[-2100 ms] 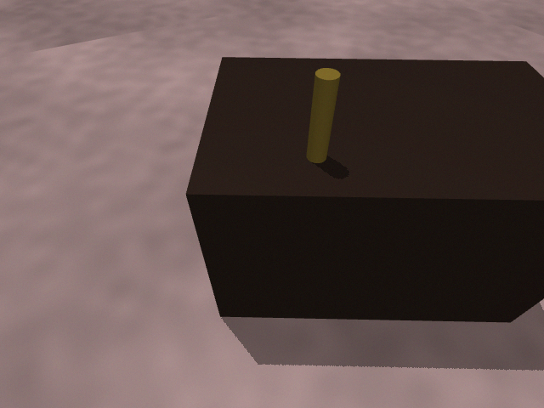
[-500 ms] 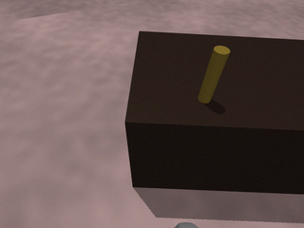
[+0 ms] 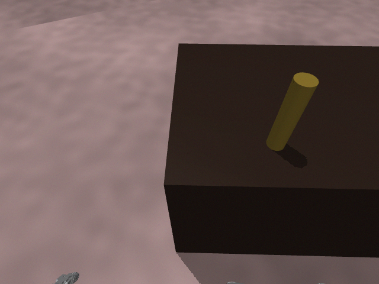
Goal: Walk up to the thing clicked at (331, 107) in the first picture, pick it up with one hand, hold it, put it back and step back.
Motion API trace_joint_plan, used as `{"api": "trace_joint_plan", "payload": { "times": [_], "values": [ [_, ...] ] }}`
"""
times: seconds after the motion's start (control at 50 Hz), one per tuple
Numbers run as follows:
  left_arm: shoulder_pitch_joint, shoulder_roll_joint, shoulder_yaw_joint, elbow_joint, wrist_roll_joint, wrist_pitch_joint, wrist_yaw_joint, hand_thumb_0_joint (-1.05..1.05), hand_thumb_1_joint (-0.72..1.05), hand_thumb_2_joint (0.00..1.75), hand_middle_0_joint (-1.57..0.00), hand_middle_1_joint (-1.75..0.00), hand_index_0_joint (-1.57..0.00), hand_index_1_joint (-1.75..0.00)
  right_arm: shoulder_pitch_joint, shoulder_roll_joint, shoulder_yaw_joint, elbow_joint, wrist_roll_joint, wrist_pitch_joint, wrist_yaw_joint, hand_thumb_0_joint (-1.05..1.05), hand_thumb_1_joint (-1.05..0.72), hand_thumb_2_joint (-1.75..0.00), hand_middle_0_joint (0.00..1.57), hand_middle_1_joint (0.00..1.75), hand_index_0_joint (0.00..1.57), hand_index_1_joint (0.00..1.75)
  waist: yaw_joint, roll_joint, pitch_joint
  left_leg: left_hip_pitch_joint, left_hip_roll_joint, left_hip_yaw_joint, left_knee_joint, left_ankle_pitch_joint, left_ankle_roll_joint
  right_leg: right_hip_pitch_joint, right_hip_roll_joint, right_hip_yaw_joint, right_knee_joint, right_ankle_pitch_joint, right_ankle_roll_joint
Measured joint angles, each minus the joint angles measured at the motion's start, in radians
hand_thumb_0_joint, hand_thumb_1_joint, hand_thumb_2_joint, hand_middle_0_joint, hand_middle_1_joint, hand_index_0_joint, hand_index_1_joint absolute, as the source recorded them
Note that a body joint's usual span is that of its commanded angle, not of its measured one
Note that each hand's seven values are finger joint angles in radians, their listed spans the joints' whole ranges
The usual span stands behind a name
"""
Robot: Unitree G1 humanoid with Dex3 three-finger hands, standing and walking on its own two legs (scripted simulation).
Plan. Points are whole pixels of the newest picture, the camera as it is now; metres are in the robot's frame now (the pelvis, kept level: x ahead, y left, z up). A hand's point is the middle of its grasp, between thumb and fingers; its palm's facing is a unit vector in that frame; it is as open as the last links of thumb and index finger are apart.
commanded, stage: walk up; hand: right
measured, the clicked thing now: (288, 116) +0.50 -0.23 +0.06
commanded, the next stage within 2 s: stand in 1.10 s
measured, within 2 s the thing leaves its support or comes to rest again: neither
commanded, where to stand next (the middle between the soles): +0.05 -0.01 m, yaw -1 degrees
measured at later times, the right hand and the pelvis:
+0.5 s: hand out of the picture +0.12 -0.24 -0.12, palm faces +0.00 +0.94 -0.34, open 7.4 cm; pelvis +0.01 +0.01 +0.02, yaw -1 degrees
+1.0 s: hand out of the picture +0.07 -0.26 -0.13, palm faces +0.00 +0.94 -0.33, open 7.4 cm; pelvis +0.00 -0.01 +0.03, yaw -1 degrees
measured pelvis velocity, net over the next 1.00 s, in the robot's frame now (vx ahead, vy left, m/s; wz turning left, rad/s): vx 0.00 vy -0.01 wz -0.02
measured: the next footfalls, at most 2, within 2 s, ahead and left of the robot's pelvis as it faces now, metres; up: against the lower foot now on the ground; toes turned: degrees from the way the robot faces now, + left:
none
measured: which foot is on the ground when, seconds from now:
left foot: down 0.00-1.00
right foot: down 0.00-1.00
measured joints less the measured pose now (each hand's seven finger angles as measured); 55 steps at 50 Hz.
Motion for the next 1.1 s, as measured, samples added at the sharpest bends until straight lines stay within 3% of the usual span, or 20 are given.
{"api": "trace_joint_plan", "payload": {
  "times": [0.04, 0.12, 0.46, 0.68, 1.1],
  "values": [
    [-0.016, 0.004, 0.000, 0.019, 0.000, 0.011, -0.001, 0.01, 0.91, 0.90, -0.21, -0.30, -0.20, -0.30, -0.012, 0.002, 0.006, 0.016, 0.002, -0.001, 0.003, 0.00, -0.90, -0.90, 0.20, 0.30, 0.20, 0.30, 0.000, -0.005, -0.005, 0.006, 0.008, 0.001, 0.008, -0.021, 0.002, 0.018, 0.009, 0.000, -0.022, 0.002, -0.005],
    [-0.046, 0.023, 0.002, 0.060, -0.002, 0.011, -0.007, 0.01, 0.91, 0.90, -0.20, -0.30, -0.20, -0.30, -0.045, 0.007, 0.015, 0.040, 0.010, -0.002, 0.001, 0.00, -0.90, -0.90, 0.20, 0.30, 0.20, 0.30, -0.005, -0.018, 0.000, 0.027, 0.020, 0.000, -0.009, -0.025, 0.002, 0.053, 0.019, -0.002, -0.073, 0.022, 0.015],
    [-0.111, 0.003, -0.013, 0.210, -0.006, 0.023, -0.018, 0.01, 0.91, 0.90, -0.20, -0.30, -0.20, -0.30, -0.143, 0.019, 0.026, 0.159, 0.013, 0.009, 0.004, 0.00, -0.90, -0.90, 0.20, 0.30, 0.20, 0.30, -0.002, -0.004, -0.010, 0.156, 0.006, 0.019, -0.238, 0.094, 0.001, 0.167, 0.007, 0.013, -0.274, 0.128, 0.023],
    [-0.086, -0.025, 0.002, 0.265, 0.003, 0.019, -0.021, 0.01, 0.91, 0.90, -0.20, -0.30, -0.20, -0.30, -0.133, 0.027, 0.025, 0.220, 0.006, 0.010, 0.011, 0.00, -0.90, -0.90, 0.20, 0.30, 0.20, 0.30, -0.001, 0.014, -0.031, 0.186, 0.013, 0.013, -0.329, 0.154, -0.011, 0.197, 0.014, 0.005, -0.360, 0.182, 0.014],
    [-0.071, -0.029, 0.016, 0.260, 0.009, 0.022, -0.020, 0.01, 0.91, 0.90, -0.20, -0.30, -0.20, -0.30, -0.083, 0.022, 0.012, 0.242, 0.000, 0.011, 0.007, 0.00, -0.90, -0.90, 0.20, 0.30, 0.20, 0.30, -0.013, 0.006, -0.039, 0.158, 0.023, 0.011, -0.319, 0.154, -0.018, 0.172, 0.025, 0.003, -0.359, 0.187, 0.006]
  ]
}}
